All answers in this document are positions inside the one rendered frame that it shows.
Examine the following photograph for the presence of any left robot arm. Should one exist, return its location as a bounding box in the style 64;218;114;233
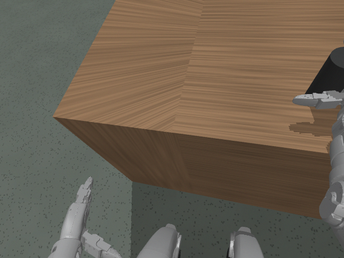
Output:
48;238;83;258

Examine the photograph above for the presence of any right robot hand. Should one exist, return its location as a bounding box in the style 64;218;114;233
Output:
292;40;344;109

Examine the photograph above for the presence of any left robot hand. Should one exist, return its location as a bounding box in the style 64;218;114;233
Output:
60;176;122;258

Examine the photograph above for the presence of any right robot arm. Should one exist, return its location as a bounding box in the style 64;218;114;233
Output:
319;107;344;250

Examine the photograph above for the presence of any can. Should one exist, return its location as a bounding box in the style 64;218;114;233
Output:
305;47;344;94

